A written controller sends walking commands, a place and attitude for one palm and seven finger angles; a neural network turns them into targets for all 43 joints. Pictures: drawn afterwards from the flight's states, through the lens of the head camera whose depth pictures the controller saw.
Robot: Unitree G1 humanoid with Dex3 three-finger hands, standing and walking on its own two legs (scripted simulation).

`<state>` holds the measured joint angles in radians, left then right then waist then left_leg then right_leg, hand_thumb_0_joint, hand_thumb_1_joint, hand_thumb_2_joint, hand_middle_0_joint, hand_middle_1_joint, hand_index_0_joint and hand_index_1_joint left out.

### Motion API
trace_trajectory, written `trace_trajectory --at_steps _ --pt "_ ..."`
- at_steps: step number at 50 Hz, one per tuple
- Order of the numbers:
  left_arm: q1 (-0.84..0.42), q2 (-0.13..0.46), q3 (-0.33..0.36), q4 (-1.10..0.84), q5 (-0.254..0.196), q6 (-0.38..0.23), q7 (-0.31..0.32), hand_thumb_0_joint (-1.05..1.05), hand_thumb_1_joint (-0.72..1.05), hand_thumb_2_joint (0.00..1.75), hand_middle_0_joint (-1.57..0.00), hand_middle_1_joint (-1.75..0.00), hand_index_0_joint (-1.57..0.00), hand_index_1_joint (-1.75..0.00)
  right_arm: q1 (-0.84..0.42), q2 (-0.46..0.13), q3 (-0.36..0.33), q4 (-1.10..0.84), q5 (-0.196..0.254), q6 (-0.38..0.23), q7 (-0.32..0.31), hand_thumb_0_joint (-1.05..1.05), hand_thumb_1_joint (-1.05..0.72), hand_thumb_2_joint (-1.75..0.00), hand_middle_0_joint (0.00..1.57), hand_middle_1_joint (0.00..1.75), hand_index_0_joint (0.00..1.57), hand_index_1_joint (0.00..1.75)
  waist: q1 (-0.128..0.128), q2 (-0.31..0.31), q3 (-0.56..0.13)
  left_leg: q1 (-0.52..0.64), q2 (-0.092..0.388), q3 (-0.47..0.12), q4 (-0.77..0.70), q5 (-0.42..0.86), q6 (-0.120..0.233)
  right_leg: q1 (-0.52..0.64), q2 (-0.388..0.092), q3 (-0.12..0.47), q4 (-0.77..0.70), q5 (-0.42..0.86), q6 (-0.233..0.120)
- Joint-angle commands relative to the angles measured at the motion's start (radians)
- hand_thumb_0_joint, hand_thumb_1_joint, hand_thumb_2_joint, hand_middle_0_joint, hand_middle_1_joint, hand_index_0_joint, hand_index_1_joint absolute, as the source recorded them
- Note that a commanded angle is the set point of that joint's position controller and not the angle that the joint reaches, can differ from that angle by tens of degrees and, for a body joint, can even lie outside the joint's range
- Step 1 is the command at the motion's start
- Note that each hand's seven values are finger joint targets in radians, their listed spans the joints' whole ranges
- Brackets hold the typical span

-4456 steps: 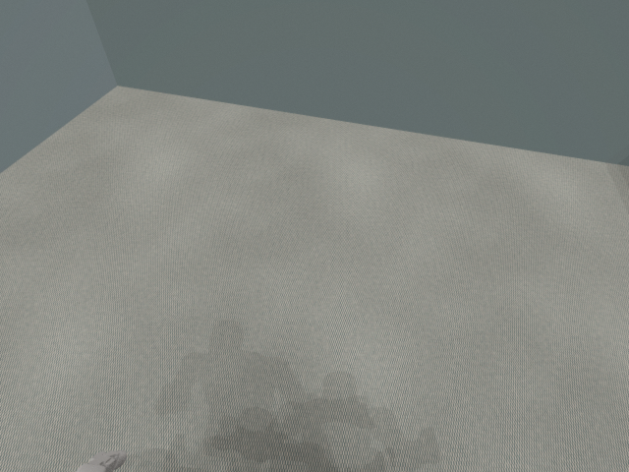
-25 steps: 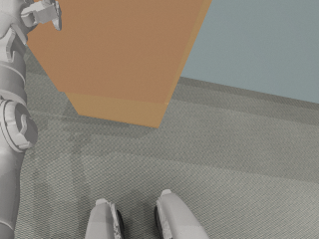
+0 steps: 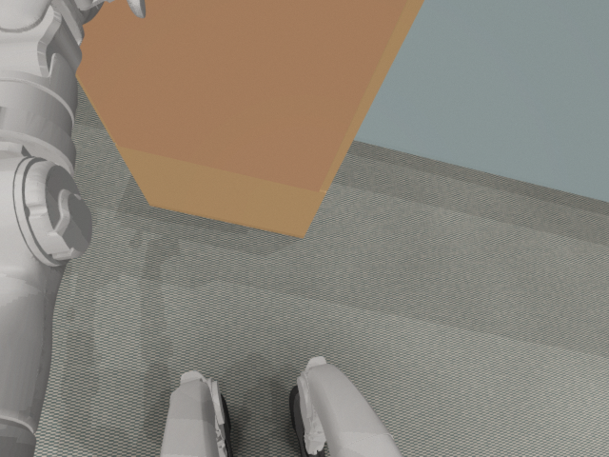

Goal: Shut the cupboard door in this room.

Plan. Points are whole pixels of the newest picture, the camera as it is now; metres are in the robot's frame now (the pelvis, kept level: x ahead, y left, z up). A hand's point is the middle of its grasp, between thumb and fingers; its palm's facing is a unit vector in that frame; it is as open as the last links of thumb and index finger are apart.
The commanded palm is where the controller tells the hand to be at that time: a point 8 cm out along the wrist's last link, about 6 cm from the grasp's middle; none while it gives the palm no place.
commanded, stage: pull the fist back off the door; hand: left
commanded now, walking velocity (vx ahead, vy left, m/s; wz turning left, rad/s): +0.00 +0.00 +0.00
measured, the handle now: out of the picture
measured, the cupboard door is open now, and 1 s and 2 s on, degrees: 0 0 0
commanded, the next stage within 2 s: draw the hand back to the body in 0.80 s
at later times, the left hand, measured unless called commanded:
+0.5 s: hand out of the picture +0.59 +0.07 +0.14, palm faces +0.10 -1.00 -0.01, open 3.1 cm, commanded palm +0.55 +0.11 +0.13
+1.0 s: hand (148, 29) +0.53 +0.08 +0.15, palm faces +0.08 -1.00 +0.00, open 3.1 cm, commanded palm +0.48 +0.13 +0.15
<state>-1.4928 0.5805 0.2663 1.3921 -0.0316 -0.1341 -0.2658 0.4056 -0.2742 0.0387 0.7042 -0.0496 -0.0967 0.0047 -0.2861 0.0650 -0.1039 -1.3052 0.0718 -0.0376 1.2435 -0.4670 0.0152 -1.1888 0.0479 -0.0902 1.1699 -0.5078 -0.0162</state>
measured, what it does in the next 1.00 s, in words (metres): stands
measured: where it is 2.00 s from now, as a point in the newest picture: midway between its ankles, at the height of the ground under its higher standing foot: (265, 446)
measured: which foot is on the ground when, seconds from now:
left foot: down 0.00-1.00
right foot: down 0.00-1.00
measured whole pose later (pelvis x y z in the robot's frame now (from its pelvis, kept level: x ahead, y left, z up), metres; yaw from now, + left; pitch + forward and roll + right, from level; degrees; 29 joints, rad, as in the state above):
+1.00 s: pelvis +0.03 -0.01 +0.05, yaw +2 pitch +20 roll -1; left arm -0.93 0.21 0.23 1.11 -0.02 -0.42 0.12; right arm 0.33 -0.25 -0.03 0.64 -0.05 0.02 0.09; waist -0.16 0.04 -0.15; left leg -0.93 0.05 0.01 1.01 -0.44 0.00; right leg -0.85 0.03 -0.04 1.00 -0.50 -0.03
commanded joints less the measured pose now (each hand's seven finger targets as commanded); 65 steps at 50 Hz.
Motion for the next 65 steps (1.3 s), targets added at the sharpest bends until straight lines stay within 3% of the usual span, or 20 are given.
trace_trajectory --at_steps 1,3,5,7,9,11,13,16,25,27,31,34,36,39,41,46,49,54,58,65 --pt "-0.552 -0.009 0.101 -0.261 0.007 -0.07 0.337 0.0 0.9 0.9 -1.3 -1.5 -1.3 -1.5 0.316 -0.171 -0.069 -0.026 -0.04 0.002 0.046 0.0 -0.9 -0.9 0.2 0.3 0.2 0.3 -0.075 0.209 -0.619 0.678 -0.007 -0.112 -0.094 0.383 0.011 0.029 0.013 0.025 -0.147 0.26 0.003" --pt "-0.564 -0.031 0.088 -0.316 0.085 -0.121 0.468 0.0 0.9 0.9 -1.3 -1.5 -1.3 -1.5 0.32 -0.16 -0.076 -0.033 -0.061 0.011 0.075 0.0 -0.9 -0.9 0.2 0.3 0.2 0.3 -0.07 0.232 -0.63 0.677 -0.012 -0.103 -0.09 0.388 0.006 0.026 0.012 0.025 -0.143 0.265 0.006" --pt "-0.558 -0.021 0.062 -0.278 0.163 -0.155 0.524 0.0 0.9 0.9 -1.3 -1.5 -1.3 -1.5 0.331 -0.166 -0.082 -0.023 -0.075 0.024 0.097 0.0 -0.9 -0.9 0.2 0.3 0.2 0.3 -0.089 0.195 -0.603 0.65 -0.015 -0.098 -0.093 0.366 0.008 0.029 0.012 0.024 -0.15 0.25 0.009" --pt "-0.562 -0.007 0.016 -0.284 0.222 -0.184 0.524 0.0 0.9 0.9 -1.3 -1.5 -1.3 -1.5 0.333 -0.17 -0.088 -0.024 -0.074 0.04 0.113 0.0 -0.9 -0.9 0.2 0.3 0.2 0.3 -0.093 0.21 -0.593 0.638 -0.023 -0.081 -0.112 0.314 0.011 0.065 0.012 0.033 -0.174 0.231 0.004" --pt "-0.551 0.021 0.009 -0.291 0.229 -0.199 0.491 0.0 0.9 0.9 -1.3 -1.5 -1.3 -1.5 0.328 -0.177 -0.091 -0.033 -0.068 0.051 0.115 0.0 -0.9 -0.9 0.2 0.3 0.2 0.3 -0.083 0.219 -0.623 0.658 -0.029 -0.078 -0.13 0.307 0.013 0.107 0.012 0.04 -0.184 0.237 -0.004" --pt "-0.519 0.022 0.006 -0.255 0.198 -0.19 0.449 0.0 0.9 0.9 -1.3 -1.5 -1.3 -1.5 0.314 -0.176 -0.088 -0.041 -0.05 0.06 0.109 0.0 -0.9 -0.9 0.2 0.3 0.2 0.3 -0.079 0.202 -0.616 0.645 -0.035 -0.068 -0.151 0.268 0.014 0.151 0.014 0.044 -0.208 0.23 -0.003" --pt "-0.466 0.058 0.051 -0.201 0.149 -0.166 0.414 0.0 0.9 0.9 -1.3 -1.5 -1.3 -1.5 0.308 -0.178 -0.082 -0.05 -0.037 0.066 0.097 0.0 -0.9 -0.9 0.2 0.3 0.2 0.3 -0.07 0.129 -0.569 0.573 -0.04 -0.051 -0.173 0.21 0.022 0.222 0.016 0.056 -0.241 0.212 0.004" --pt "-0.382 0.076 0.1 -0.217 0.095 -0.17 0.386 0.0 0.9 0.9 -1.3 -1.5 -1.3 -1.5 0.299 -0.173 -0.074 -0.073 -0.028 0.068 0.085 0.0 -0.9 -0.9 0.2 0.3 0.2 0.3 -0.031 0.102 -0.575 0.547 -0.045 -0.035 -0.197 0.226 0.024 0.303 0.015 0.066 -0.257 0.246 0.006" --pt "-0.117 -0.038 0.07 -0.297 0.077 -0.273 0.395 0.0 0.9 0.9 -1.3 -1.5 -1.3 -1.5 0.292 -0.158 -0.097 -0.077 -0.023 0.079 0.092 0.0 -0.9 -0.9 0.2 0.3 0.2 0.3 0.022 0.032 -0.512 0.578 -0.053 0.008 -0.239 0.296 0.021 0.397 0.011 0.075 -0.284 0.371 0.011" --pt "-0.07 -0.027 0.089 -0.35 0.072 -0.284 0.394 0.0 0.9 0.9 -1.3 -1.5 -1.3 -1.5 0.289 -0.158 -0.105 -0.086 -0.02 0.088 0.091 0.0 -0.9 -0.9 0.2 0.3 0.2 0.3 0.051 0.033 -0.539 0.602 -0.057 0.015 -0.248 0.331 0.019 0.445 0.01 0.079 -0.283 0.419 0.009" --pt "-0.027 -0.113 0.044 -0.493 0.031 -0.328 0.384 0.0 0.9 0.9 -1.3 -1.5 -1.3 -1.5 0.258 -0.147 -0.12 -0.094 -0.013 0.095 0.088 0.0 -0.9 -0.9 0.2 0.3 0.2 0.3 0.075 0.075 -0.591 0.733 -0.06 0.022 -0.256 0.437 0.009 0.47 0.01 0.07 -0.283 0.518 0.006" --pt "0.012 -0.199 -0.025 -0.593 0.016 -0.356 0.38 0.0 0.9 0.9 -1.3 -1.5 -1.3 -1.5 0.235 -0.137 -0.128 -0.096 -0.007 0.096 0.086 0.0 -0.9 -0.9 0.2 0.3 0.2 0.3 0.077 0.092 -0.605 0.82 -0.059 0.021 -0.259 0.511 0.007 0.474 0.012 0.063 -0.281 0.577 0.004" --pt "0.074 -0.217 -0.032 -0.587 0.013 -0.353 0.382 0.0 0.9 0.9 -1.3 -1.5 -1.3 -1.5 0.218 -0.136 -0.132 -0.09 -0.002 0.1 0.085 0.0 -0.9 -0.9 0.2 0.3 0.2 0.3 0.083 0.063 -0.571 0.819 -0.059 0.022 -0.265 0.502 0.006 0.474 0.012 0.059 -0.289 0.578 0.008" --pt "0.039 -0.214 -0.043 -0.494 0.021 -0.331 0.389 0.0 0.9 0.9 -1.3 -1.5 -1.3 -1.5 0.21 -0.137 -0.128 -0.068 0.005 0.11 0.073 0.0 -0.9 -0.9 0.2 0.3 0.2 0.3 0.055 -0.006 -0.441 0.747 -0.062 0.026 -0.278 0.421 0.012 0.46 0.005 0.069 -0.31 0.542 0.015" --pt "0.016 -0.234 -0.059 -0.466 0.026 -0.325 0.397 0.0 0.9 0.9 -1.3 -1.5 -1.3 -1.5 0.188 -0.134 -0.126 -0.068 0.007 0.114 0.072 0.0 -0.9 -0.9 0.2 0.3 0.2 0.3 0.047 -0.015 -0.423 0.737 -0.066 0.024 -0.282 0.405 0.013 0.449 0.0 0.072 -0.312 0.532 0.017" --pt "0.027 -0.238 -0.042 -0.482 0.007 -0.37 0.395 0.0 0.9 0.9 -1.3 -1.5 -1.3 -1.5 0.149 -0.127 -0.123 -0.074 0.001 0.107 0.068 0.0 -0.9 -0.9 0.2 0.3 0.2 0.3 0.077 0.023 -0.514 0.812 -0.064 0.011 -0.265 0.49 0.003 0.448 -0.004 0.067 -0.279 0.561 0.008" --pt "0.239 -0.176 0.021 -0.494 0.007 -0.366 0.378 0.0 0.9 0.9 -1.3 -1.5 -1.3 -1.5 0.131 -0.133 -0.12 -0.12 0.008 0.117 0.069 0.0 -0.9 -0.9 0.2 0.3 0.2 0.3 0.156 0.019 -0.566 0.82 -0.072 0.026 -0.298 0.508 0.002 0.545 -0.003 0.069 -0.282 0.589 0.002" --pt "0.473 -0.152 0.034 -0.718 -0.033 -0.299 0.336 0.0 0.9 0.9 -1.3 -1.5 -1.3 -1.5 0.081 -0.124 -0.115 -0.208 0.042 0.138 0.054 0.0 -0.9 -0.9 0.2 0.3 0.2 0.3 0.216 -0.078 -0.549 0.812 -0.081 0.068 -0.378 0.492 0.014 0.756 -0.002 0.083 -0.35 0.702 0.008" --pt "0.526 -0.212 -0.026 -0.928 -0.101 -0.266 0.299 0.0 0.9 0.9 -1.3 -1.5 -1.3 -1.5 0.021 -0.11 -0.11 -0.231 0.073 0.122 0.028 0.0 -0.9 -0.9 0.2 0.3 0.2 0.3 0.204 -0.159 -0.434 0.822 -0.084 0.084 -0.441 0.403 0.026 0.829 -0.001 0.089 -0.432 0.699 0.026" --pt "0.706 -0.268 -0.139 -1.03 -0.122 -0.219 0.221 0.0 0.9 0.9 -1.3 -1.5 -1.3 -1.5 -0.08 -0.099 -0.092 -0.21 0.101 0.075 -0.006 0.0 -0.9 -0.9 0.2 0.3 0.2 0.3 0.207 -0.007 -0.23 0.934 -0.074 0.069 -0.529 0.252 0.023 0.718 -0.007 0.078 -0.536 0.397 0.016"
